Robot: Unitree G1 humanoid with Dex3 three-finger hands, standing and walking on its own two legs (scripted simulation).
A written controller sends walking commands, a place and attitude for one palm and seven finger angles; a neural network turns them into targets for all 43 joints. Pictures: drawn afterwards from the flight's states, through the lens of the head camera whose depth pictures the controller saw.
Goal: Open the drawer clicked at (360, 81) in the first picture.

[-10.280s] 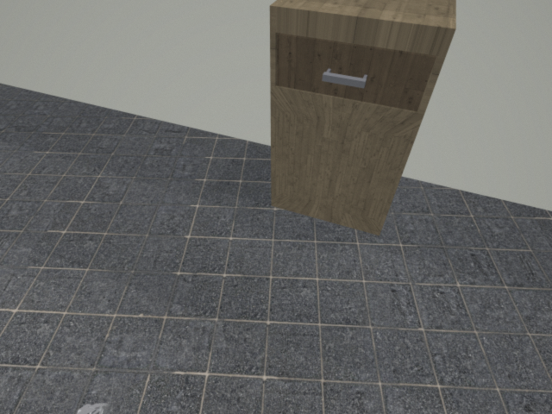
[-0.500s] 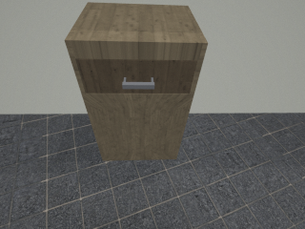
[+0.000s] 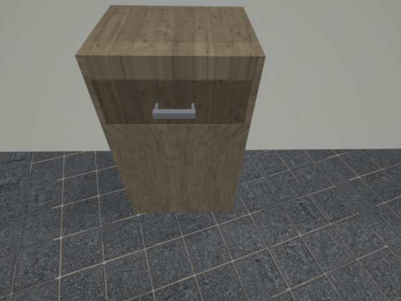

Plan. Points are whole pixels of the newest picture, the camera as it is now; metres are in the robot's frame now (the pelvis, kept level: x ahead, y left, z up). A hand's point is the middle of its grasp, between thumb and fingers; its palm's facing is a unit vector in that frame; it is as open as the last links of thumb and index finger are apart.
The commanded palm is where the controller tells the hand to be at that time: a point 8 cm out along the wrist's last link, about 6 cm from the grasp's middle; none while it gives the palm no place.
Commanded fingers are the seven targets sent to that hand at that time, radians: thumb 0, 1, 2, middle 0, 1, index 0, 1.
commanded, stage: come to a stop and stand still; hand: left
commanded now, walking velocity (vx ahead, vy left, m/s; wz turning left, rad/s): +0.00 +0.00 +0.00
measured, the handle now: (174, 109) +0.69 +0.13 -0.02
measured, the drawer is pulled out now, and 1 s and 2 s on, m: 0.00 0.00 0.00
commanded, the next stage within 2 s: look again from close up in 0.26 s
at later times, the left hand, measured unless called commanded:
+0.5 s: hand out of the picture -0.04 +0.15 -0.18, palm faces +0.07 -0.99 -0.16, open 7.4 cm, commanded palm none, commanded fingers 0.00 0.90 0.90 -0.20 -0.30 -0.20 -0.30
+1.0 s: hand out of the picture -0.03 +0.18 -0.18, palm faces +0.05 -0.98 -0.17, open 7.4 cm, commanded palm none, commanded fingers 0.00 0.90 0.90 -0.20 -0.30 -0.20 -0.30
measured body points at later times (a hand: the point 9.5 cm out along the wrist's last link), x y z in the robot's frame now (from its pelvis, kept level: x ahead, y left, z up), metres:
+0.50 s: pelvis +0.01 +0.00 +0.00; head +0.01 +0.00 +0.45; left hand -0.04 +0.20 -0.16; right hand +0.00 -0.21 -0.16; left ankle +0.05 +0.10 -0.74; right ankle -0.06 -0.08 -0.74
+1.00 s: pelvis +0.01 +0.02 +0.00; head +0.01 +0.02 +0.45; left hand -0.03 +0.23 -0.16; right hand +0.00 -0.20 -0.16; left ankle +0.05 +0.10 -0.74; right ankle -0.06 -0.08 -0.74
